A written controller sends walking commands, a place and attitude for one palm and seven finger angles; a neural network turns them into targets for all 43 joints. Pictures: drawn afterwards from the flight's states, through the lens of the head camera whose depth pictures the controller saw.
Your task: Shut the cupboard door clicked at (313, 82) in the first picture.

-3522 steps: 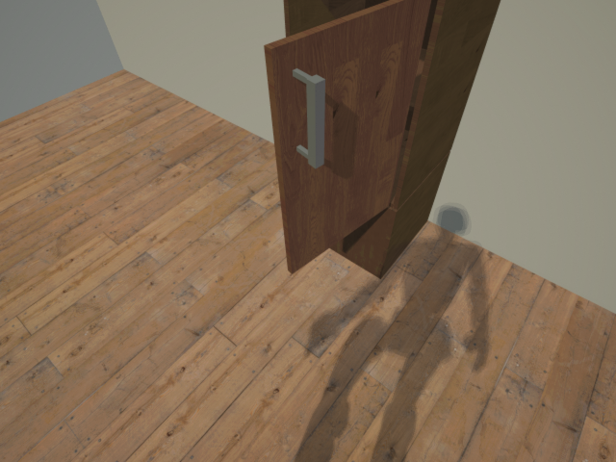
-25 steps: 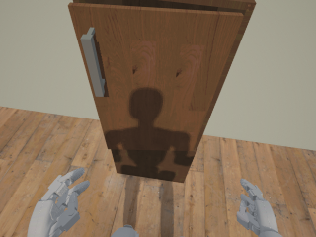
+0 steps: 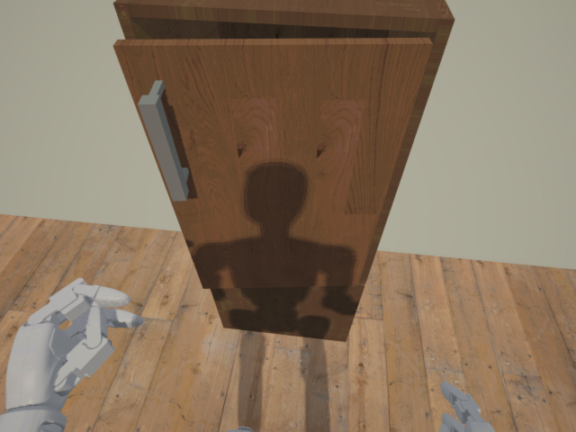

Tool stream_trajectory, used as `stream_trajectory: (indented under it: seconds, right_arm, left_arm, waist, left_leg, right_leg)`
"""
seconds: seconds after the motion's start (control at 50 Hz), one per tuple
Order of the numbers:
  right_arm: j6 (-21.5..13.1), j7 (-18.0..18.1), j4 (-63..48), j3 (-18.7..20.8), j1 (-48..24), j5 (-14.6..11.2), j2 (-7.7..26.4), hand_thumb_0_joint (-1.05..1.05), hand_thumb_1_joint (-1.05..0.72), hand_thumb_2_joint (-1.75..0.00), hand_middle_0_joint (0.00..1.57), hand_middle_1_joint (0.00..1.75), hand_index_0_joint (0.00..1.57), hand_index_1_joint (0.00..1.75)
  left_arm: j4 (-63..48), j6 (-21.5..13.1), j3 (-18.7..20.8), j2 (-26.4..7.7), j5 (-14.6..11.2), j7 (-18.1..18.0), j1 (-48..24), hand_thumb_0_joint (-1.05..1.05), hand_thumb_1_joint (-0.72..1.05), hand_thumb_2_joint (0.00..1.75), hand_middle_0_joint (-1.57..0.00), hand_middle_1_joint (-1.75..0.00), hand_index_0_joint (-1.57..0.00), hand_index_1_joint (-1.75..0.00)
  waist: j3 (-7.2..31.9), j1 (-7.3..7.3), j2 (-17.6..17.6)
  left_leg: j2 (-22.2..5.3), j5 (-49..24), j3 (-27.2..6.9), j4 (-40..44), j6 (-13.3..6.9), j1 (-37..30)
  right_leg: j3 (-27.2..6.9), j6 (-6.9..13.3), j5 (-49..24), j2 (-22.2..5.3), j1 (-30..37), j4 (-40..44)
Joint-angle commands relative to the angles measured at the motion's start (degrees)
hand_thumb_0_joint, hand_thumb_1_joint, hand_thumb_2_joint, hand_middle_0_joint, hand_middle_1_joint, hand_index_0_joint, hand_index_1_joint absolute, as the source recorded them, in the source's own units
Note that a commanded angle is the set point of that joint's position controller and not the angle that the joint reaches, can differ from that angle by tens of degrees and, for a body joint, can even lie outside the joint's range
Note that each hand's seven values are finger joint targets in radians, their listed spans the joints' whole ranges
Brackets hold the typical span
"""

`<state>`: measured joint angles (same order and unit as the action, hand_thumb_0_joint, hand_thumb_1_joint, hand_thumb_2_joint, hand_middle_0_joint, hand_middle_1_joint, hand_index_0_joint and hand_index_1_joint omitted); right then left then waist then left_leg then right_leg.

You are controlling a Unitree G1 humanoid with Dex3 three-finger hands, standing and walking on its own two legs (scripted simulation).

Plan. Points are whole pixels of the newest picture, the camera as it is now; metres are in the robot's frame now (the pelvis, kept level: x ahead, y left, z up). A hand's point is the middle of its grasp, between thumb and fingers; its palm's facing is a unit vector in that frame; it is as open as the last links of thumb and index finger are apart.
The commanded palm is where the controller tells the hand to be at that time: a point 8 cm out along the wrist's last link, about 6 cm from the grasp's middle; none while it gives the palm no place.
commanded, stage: raise the hand and make a fist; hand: left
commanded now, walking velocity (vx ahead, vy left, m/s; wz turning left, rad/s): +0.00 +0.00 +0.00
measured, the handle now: (169, 144) +0.46 +0.20 +0.17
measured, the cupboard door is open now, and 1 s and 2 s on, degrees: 8 8 8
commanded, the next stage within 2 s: bring the fist close to the handle in 1.02 s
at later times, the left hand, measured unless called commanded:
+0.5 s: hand (90, 307) +0.22 +0.22 +0.14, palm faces +0.08 -1.00 -0.03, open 3.1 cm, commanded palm +0.19 +0.28 +0.16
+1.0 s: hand (83, 291) +0.22 +0.22 +0.18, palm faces +0.18 -0.98 -0.04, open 3.2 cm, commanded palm +0.18 +0.25 +0.17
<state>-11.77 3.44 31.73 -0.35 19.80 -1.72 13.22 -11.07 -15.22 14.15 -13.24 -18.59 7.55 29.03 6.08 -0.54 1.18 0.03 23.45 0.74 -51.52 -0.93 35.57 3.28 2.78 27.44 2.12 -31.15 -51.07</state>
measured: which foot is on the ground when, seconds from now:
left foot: down 0.00-1.00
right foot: down 0.00-1.00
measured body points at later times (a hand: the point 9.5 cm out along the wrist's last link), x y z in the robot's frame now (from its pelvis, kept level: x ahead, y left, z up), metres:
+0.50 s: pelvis +0.00 +0.03 +0.02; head -0.02 +0.03 +0.47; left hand +0.21 +0.28 +0.15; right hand +0.20 -0.16 -0.03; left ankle +0.03 +0.11 -0.69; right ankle -0.02 -0.09 -0.69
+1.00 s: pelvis -0.01 +0.01 +0.03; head -0.04 +0.00 +0.48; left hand +0.20 +0.27 +0.18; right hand +0.17 -0.21 -0.03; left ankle +0.03 +0.11 -0.69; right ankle -0.02 -0.09 -0.69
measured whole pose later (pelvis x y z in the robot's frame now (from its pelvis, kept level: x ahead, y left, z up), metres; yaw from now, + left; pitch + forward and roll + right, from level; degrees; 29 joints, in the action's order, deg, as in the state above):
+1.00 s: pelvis -0.01 +0.01 +0.03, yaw +1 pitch -2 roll -1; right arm -12.7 3.9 34.0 -3.8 14.2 -2.6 13.8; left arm -16.5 2.2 11.9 -14.3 -15.2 4.5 15.5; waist 2.0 -2.3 1.6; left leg 0.9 15.7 0.2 -35.6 -1.7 17.5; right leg 3.4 2.0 19.2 1.7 -12.5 -34.0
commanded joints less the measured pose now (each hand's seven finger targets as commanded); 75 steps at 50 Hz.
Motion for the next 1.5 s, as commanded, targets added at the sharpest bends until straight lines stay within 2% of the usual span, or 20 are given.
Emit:
stream_trajectory:
  seconds: [0.0,0.06,0.14,0.24,0.32,0.42,0.54,0.62,0.7,0.74,0.84,0.92,1.0,1.04,1.14,1.22,1.28,1.32,1.38,1.48]
  right_arm:
    - [-5.38,0.1,-9.32,2.07,-6.79,-0.35,7.31,0.0,-0.9,-0.9,0.2,0.3,0.2,0.3]
    - [-5.77,0.98,-9.55,2.36,-7.18,-1.07,8.06,0.0,-0.9,-0.9,0.2,0.3,0.2,0.3]
    - [-5.42,1.58,-9.93,1.87,-8.1,-0.84,7.58,0.0,-0.9,-0.9,0.2,0.3,0.2,0.3]
    - [-4.94,0.78,-9.85,0.62,-8.54,-0.65,6.95,0.0,-0.9,-0.9,0.2,0.3,0.2,0.3]
    - [-4.56,0.49,-9.66,-0.04,-9.11,-1.36,7.3,0.0,-0.9,-0.9,0.2,0.3,0.2,0.3]
    - [-3.13,1.37,-10.36,-0.77,-10.99,-1.76,7.3,0.0,-0.9,-0.9,0.2,0.3,0.2,0.3]
    - [-3.48,1.57,-9.0,-1.6,-12.9,-1.21,6.31,0.0,-0.9,-0.9,0.2,0.3,0.2,0.3]
    - [-3.93,1.38,-7.62,-1.76,-13.52,-1.8,6.23,0.0,-0.9,-0.9,0.2,0.3,0.2,0.3]
    - [-2.74,1.41,-7.98,-1.34,-13.81,-2.6,6.98,0.0,-0.9,-0.9,0.2,0.3,0.2,0.3]
    - [-2.34,1.71,-8.51,-1.09,-14.54,-2.5,7.38,0.0,-0.9,-0.9,0.2,0.3,0.2,0.3]
    - [-3.16,1.58,-8.82,-1.38,-15.23,-1.11,6.38,0.0,-0.9,-0.9,0.2,0.3,0.2,0.3]
    - [-4.57,0.94,-7.19,-1.53,-14.3,-0.99,5.79,0.0,-0.9,-0.9,0.2,0.3,0.2,0.3]
    - [-4.49,1.14,-6.8,-1.07,-13.78,-1.64,6.86,0.0,-0.9,-0.9,0.2,0.3,0.2,0.3]
    - [-4.03,1.52,-7.05,-0.66,-13.72,-2.01,7.6,0.0,-0.9,-0.9,0.2,0.3,0.2,0.3]
    - [-3.84,2.08,-7.78,-0.92,-15.36,-1.37,7.03,0.0,-0.9,-0.9,0.2,0.3,0.2,0.3]
    - [-4.24,1.85,-5.91,-1.07,-14.6,-0.95,6.37,0.0,-0.9,-0.9,0.2,0.3,0.2,0.3]
    - [-4.66,1.38,-5.66,-1.19,-13.97,-1.21,6.42,0.0,-0.9,-0.9,0.2,0.3,0.2,0.3]
    - [-4.41,1.43,-5.62,-0.94,-13.21,-1.58,6.93,0.0,-0.9,-0.9,0.2,0.3,0.2,0.3]
    - [-3.26,1.6,-6.59,-0.38,-13.07,-1.96,7.71,0.0,-0.9,-0.9,0.2,0.3,0.2,0.3]
    - [-2.17,1.59,-7.37,-0.66,-14.25,-1.61,7.13,0.0,-0.9,-0.9,0.2,0.3,0.2,0.3]
  left_arm:
    - [-12.58,-7.0,-3.79,-4.69,0.41,3.68,-2.71,0.0,0.9,0.9,-1.02,-1.2,-1.02,-1.2]
    - [-12.18,-3.74,-3.12,-6.12,-0.1,5.04,-3.5,0.0,0.9,0.9,-1.08,-1.26,-1.08,-1.26]
    - [-18.52,-1.45,3.02,-11.39,1.04,1.1,-7.8,0.0,0.9,0.9,-1.15,-1.34,-1.15,-1.34]
    - [-20.07,0.41,1.22,-8.27,1.12,-2.1,-10.52,0.0,0.9,0.9,-1.24,-1.44,-1.24,-1.44]
    - [-16.88,6.48,-3.52,-5.61,1.66,0.25,-11.78,0.0,0.9,0.9,-1.3,-1.5,-1.3,-1.5]
    - [-17.99,14.75,-1.35,-8.69,2.51,0.9,-18.47,0.0,0.9,0.9,-1.3,-1.5,-1.3,-1.5]
    - [-22.62,13.86,3.8,-11.87,1.94,-1.84,-26.66,0.0,0.9,0.9,-1.3,-1.5,-1.3,-1.5]
    - [-17.19,15.87,-0.32,-7.51,1.56,-0.36,-25.72,0.0,0.9,0.9,-1.3,-1.5,-1.3,-1.5]
    - [-11.18,21.8,-2.11,-5.97,1.63,1.94,-20.66,0.0,0.9,0.9,-1.3,-1.5,-1.3,-1.5]
    - [-12.21,23.14,0.99,-9.28,2.0,1.43,-20.17,0.0,0.9,0.9,-1.3,-1.5,-1.3,-1.5]
    - [-22.7,17.14,5.35,-13.2,2.96,-2.99,-27.72,0.0,0.9,0.9,-1.3,-1.5,-1.3,-1.5]
    - [-21.06,11.6,1.14,-8.58,3.14,-3.47,-27.19,0.0,0.9,0.9,-1.3,-1.5,-1.3,-1.5]
    - [-12.89,15.04,-1.95,-6.67,2.73,-0.18,-21.86,0.0,0.9,0.9,-1.3,-1.5,-1.3,-1.5]
    - [-9.9,17.96,-0.56,-8.35,2.3,1.15,-19.58,0.0,0.9,0.9,-1.3,-1.5,-1.3,-1.5]
    - [-16.92,17.8,4.01,-12.9,2.25,-0.7,-28.51,0.0,0.9,0.9,-1.3,-1.5,-1.3,-1.5]
    - [-15.11,12.79,4.59,-12.07,2.56,-2.97,-35.07,0.0,0.9,0.9,-1.3,-1.5,-1.3,-1.5]
    - [-12.42,12.07,-0.08,-8.49,3.12,-1.57,-33.51,0.0,0.9,0.9,-1.3,-1.5,-1.3,-1.5]
    - [-8.36,14.08,-1.71,-7.38,2.9,0.11,-32.24,0.0,0.9,0.9,-1.3,-1.5,-1.3,-1.5]
    - [-4.58,17.95,-0.18,-8.54,2.41,2.06,-29.7,0.0,0.9,0.9,-1.3,-1.5,-1.3,-1.5]
    - [-8.44,18.53,2.58,-10.39,2.6,-0.75,-37.99,0.0,0.9,0.9,-1.3,-1.5,-1.3,-1.5]
  waist:
    - [6.28,0.47,1.67]
    - [5.9,0.27,-1.5]
    - [9.9,-2.14,2.31]
    - [7.6,-1.76,4.24]
    - [2.48,-0.96,3.59]
    - [1.46,-1.6,1.73]
    - [6.24,-2.29,2.76]
    - [1.98,-1.95,4.86]
    - [-2.53,-2.2,-0.35]
    - [-2.29,-2.82,-1.68]
    - [2.66,-2.69,0.86]
    - [1.07,-1.32,5.81]
    - [-2.72,-1.18,1.76]
    - [-4.04,-1.44,-3.15]
    - [-0.53,-1.59,-3.44]
    - [1.08,-0.79,0.46]
    - [2.79,-0.6,5.02]
    - [2.19,-0.59,3.34]
    - [3.32,-1.33,-3.95]
    - [4.99,-1.56,-2.69]
  left_leg:
    - [0.03,-15.15,-3.44,5.92,-0.91,-9.22]
    - [-0.04,-10.6,-3.89,8.15,-1.09,-9.04]
    - [-0.37,-11.92,-4.81,11.51,-0.59,-13.21]
    - [-1.18,-15.75,-5.65,13.43,0.33,-16.37]
    - [-1.72,-13.89,-6.4,16.1,0.65,-16.84]
    - [-1.56,-9.66,-6.6,19.76,0.24,-18.27]
    - [-1.21,-14.55,-5.76,20.85,0.48,-23.84]
    - [-0.99,-12.94,-5.55,22.48,0.92,-24.06]
    - [-0.6,-8.71,-4.64,23.56,-0.05,-21.46]
    - [-0.36,-8.1,-4.17,23.51,-0.51,-21.4]
    - [-0.29,-11.27,-3.7,23.06,-0.64,-24.58]
    - [0.0,-10.57,-3.42,22.65,-0.22,-25.37]
    - [0.38,-7.96,-2.8,21.96,-0.76,-22.19]
    - [0.45,-7.18,-2.5,20.93,-1.02,-20.31]
    - [0.44,-9.99,-2.32,19.73,-1.2,-22.01]
    - [0.62,-12.5,-2.51,19.76,-1.08,-24.19]
    - [0.78,-15.16,-2.19,19.6,-1.02,-25.71]
    - [0.83,-15.54,-2.13,19.38,-1.06,-24.96]
    - [0.81,-16.49,-1.81,18.73,-1.27,-22.71]
    - [0.76,-19.13,-1.76,19.16,-1.3,-24.45]
  right_leg:
    - [-1.74,-2.84,-20.91,-1.41,0.32,7.63]
    - [-1.96,-2.51,-13.4,-1.31,1.02,10.7]
    - [-0.12,-1.46,-13.21,-0.84,4.48,10.0]
    - [1.26,-1.08,-16.43,-0.26,5.28,10.36]
    - [1.38,-1.18,-15.75,-0.32,5.49,13.08]
    - [1.18,-1.24,-13.13,-0.65,8.37,16.55]
    - [0.94,-1.02,-15.68,-0.35,12.27,18.75]
    - [1.05,-0.9,-15.17,-0.46,11.91,20.48]
    - [0.36,-1.41,-12.33,-1.01,12.02,23.22]
    - [-0.6,-1.62,-10.86,-1.2,12.78,24.47]
    - [-0.72,-1.66,-11.57,-0.89,13.91,23.86]
    - [-0.47,-1.36,-11.72,-0.73,12.5,23.47]
    - [-1.96,-1.91,-9.47,-1.61,12.06,25.69]
    - [-4.31,-2.62,-6.29,-2.34,12.13,28.04]
    - [-5.53,-3.17,-6.65,-3.11,13.12,28.24]
    - [-3.51,-2.63,-12.51,-2.16,13.03,25.12]
    - [-2.57,-2.18,-18.5,-2.0,13.57,23.29]
    - [-2.58,-2.38,-20.69,-1.98,13.69,23.26]
    - [-3.87,-3.76,-24.85,-2.94,15.77,23.6]
    - [-2.54,-3.24,-26.93,-2.51,15.85,22.34]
